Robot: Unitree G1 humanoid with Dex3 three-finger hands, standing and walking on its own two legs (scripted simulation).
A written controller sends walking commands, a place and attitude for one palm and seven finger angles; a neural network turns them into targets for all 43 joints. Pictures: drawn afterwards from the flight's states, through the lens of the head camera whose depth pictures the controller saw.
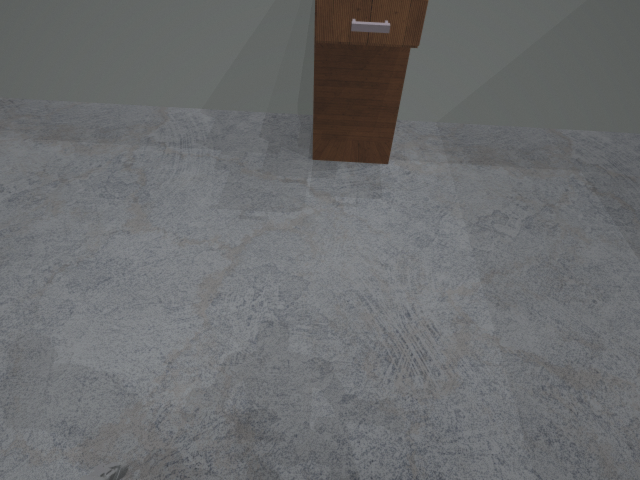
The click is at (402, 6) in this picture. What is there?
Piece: drawer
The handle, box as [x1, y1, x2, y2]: [351, 19, 389, 32]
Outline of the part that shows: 352,19 351,30 375,32 389,31 389,23 386,20 384,23 360,22 356,21 355,19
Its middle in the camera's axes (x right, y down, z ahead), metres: +0.16 -0.70 +1.26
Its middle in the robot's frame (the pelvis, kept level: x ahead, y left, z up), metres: +1.43 -0.09 +0.02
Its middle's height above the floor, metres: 0.79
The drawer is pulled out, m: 0.30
